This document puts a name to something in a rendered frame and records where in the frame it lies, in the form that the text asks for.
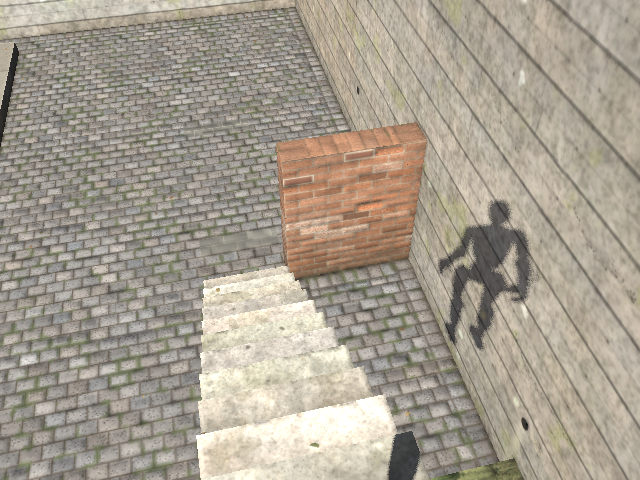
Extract stairs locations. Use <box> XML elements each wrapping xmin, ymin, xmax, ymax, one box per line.
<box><xmin>196</xmin><ymin>265</ymin><xmax>430</xmax><ymax>480</ymax></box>

